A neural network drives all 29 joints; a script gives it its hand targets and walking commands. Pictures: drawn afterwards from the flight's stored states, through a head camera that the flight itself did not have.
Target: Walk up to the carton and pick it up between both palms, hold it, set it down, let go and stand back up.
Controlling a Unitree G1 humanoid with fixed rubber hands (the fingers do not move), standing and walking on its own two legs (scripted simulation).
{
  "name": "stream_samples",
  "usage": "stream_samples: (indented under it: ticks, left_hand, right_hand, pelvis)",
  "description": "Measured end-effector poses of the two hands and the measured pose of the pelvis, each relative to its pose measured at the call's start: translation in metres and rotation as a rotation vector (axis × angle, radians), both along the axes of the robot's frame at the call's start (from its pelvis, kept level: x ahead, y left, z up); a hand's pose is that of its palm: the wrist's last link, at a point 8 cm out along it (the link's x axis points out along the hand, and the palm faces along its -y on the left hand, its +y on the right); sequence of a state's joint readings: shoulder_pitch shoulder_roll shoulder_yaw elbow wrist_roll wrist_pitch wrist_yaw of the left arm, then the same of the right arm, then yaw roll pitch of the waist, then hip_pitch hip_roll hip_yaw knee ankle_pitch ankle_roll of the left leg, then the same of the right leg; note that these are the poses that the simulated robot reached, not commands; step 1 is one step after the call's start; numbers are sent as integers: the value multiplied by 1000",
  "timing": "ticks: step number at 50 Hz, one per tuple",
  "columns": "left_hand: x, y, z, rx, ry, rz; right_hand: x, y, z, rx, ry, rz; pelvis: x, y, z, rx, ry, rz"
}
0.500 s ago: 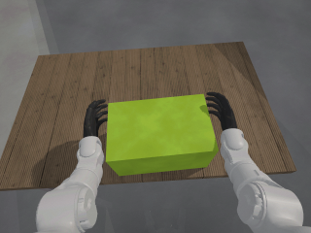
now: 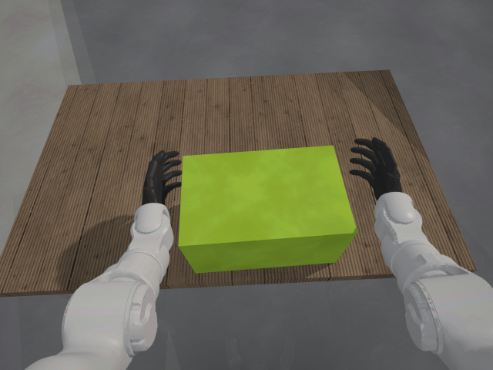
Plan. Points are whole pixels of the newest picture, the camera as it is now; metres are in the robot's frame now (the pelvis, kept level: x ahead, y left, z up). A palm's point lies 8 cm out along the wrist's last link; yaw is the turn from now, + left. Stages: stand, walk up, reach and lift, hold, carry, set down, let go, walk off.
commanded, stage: set down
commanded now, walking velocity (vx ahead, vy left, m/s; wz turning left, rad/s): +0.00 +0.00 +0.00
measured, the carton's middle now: (262, 211) +0.41 +0.03 -0.05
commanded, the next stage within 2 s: none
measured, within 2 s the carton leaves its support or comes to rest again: neither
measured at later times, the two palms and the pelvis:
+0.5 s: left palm (150, 230) +0.34 +0.21 -0.01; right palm (400, 197) +0.41 -0.20 +0.02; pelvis -0.03 -0.01 +0.00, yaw +0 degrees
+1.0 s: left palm (131, 268) +0.28 +0.23 -0.01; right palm (421, 241) +0.34 -0.22 +0.00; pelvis -0.04 -0.01 -0.01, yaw +0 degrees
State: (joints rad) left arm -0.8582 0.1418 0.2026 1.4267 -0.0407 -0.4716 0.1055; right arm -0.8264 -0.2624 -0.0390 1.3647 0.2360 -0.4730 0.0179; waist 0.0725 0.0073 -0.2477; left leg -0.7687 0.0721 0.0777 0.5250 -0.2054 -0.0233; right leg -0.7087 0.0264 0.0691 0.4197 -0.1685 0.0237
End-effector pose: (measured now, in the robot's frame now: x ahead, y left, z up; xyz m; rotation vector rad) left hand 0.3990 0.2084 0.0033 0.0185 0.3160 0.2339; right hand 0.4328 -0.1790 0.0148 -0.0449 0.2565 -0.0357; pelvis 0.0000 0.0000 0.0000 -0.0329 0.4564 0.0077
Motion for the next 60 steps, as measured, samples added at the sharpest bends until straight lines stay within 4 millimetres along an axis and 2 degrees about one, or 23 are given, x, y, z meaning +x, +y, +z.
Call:
stream_samples:
  ticks: [7,18,30,39,50,60]
  left_hand:
    - [-15,3,-1,4,10,12]
    - [-37,-2,-2,-1,17,16]
    - [-70,8,-18,2,25,36]
    - [-98,16,-24,12,6,49]
    - [-116,19,-16,29,-41,39]
    - [-156,27,-18,31,-23,69]
  right_hand:
    - [-7,-13,1,-11,8,19]
    - [-21,-16,4,-2,11,40]
    - [-30,-21,7,4,0,22]
    - [-58,-37,-8,-1,19,3]
    - [-90,-46,-17,10,3,29]
    - [-121,-48,-16,17,-8,50]
  pelvis:
    - [-11,-2,-3,2,-3,0]
    - [-24,-8,-4,10,-24,-1]
    - [-31,-8,-5,11,-33,0]
    - [-35,-8,-5,11,-40,0]
    - [-43,-8,-5,11,-53,0]
    - [-47,-8,-3,11,-109,1]
